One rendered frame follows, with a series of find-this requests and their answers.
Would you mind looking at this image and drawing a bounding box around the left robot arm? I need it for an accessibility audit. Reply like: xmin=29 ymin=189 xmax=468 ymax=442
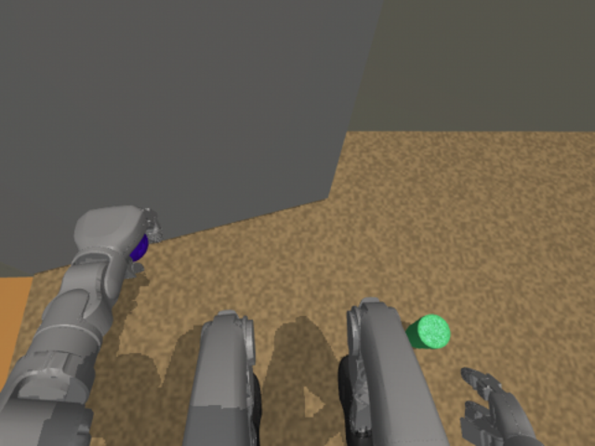
xmin=0 ymin=247 xmax=127 ymax=446

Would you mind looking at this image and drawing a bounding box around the left robot hand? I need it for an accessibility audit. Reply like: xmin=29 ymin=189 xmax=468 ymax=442
xmin=73 ymin=205 xmax=163 ymax=279

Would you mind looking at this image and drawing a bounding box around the right robot hand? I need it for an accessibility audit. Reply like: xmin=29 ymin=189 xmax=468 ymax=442
xmin=460 ymin=367 xmax=536 ymax=446

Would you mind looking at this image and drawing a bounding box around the right robot foot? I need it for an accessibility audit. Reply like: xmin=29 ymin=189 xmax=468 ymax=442
xmin=337 ymin=355 xmax=373 ymax=446

